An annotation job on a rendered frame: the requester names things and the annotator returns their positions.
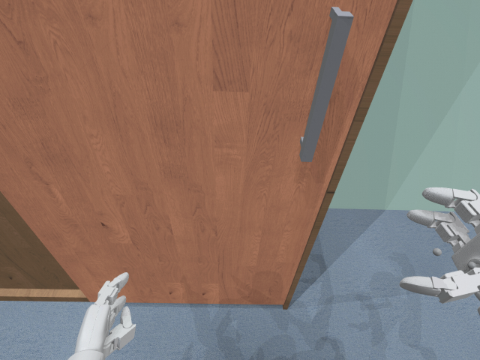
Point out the left robot hand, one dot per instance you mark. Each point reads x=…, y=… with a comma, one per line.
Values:
x=99, y=319

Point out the wardrobe door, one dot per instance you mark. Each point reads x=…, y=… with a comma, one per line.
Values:
x=25, y=263
x=162, y=137

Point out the handle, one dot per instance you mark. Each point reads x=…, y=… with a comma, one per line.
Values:
x=334, y=50

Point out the right robot hand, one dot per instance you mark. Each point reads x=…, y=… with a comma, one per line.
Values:
x=465, y=282

